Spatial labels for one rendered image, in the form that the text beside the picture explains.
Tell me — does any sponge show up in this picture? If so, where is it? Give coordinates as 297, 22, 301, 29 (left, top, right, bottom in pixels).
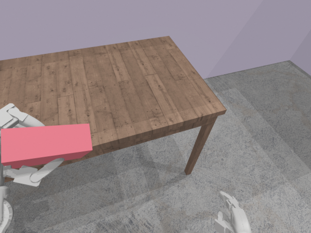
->
1, 123, 93, 169

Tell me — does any robot left hand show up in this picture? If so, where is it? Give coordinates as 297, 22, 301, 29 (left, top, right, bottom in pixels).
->
0, 103, 65, 187

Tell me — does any table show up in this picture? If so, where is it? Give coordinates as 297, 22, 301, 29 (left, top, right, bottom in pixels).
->
0, 36, 227, 182

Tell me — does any robot right hand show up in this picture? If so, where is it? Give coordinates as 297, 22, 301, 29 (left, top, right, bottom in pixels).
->
215, 191, 252, 233

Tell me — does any robot left forearm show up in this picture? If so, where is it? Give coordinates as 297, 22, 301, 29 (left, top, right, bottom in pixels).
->
0, 186, 14, 233

